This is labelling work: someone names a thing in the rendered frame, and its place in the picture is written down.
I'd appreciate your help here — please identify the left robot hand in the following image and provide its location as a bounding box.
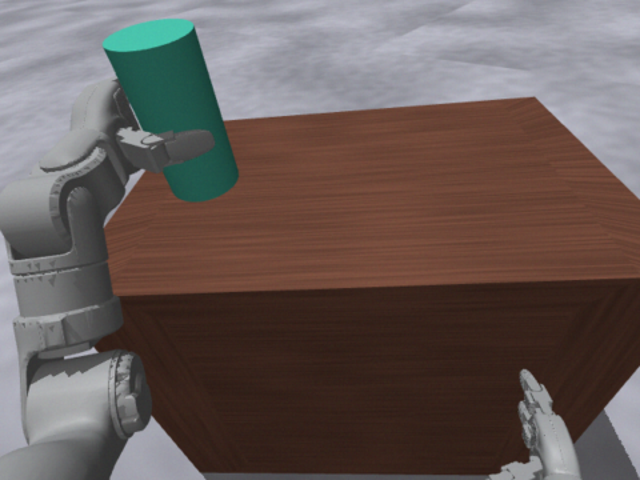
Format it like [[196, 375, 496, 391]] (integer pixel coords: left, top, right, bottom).
[[70, 75, 215, 175]]

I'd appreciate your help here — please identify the can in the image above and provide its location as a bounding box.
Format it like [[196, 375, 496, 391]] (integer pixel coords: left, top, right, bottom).
[[103, 19, 239, 202]]

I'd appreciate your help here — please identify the left robot arm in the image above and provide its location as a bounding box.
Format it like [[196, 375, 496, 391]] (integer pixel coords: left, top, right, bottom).
[[0, 129, 152, 480]]

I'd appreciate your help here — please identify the right robot hand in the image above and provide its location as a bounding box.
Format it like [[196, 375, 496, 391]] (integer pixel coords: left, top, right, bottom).
[[484, 369, 582, 480]]

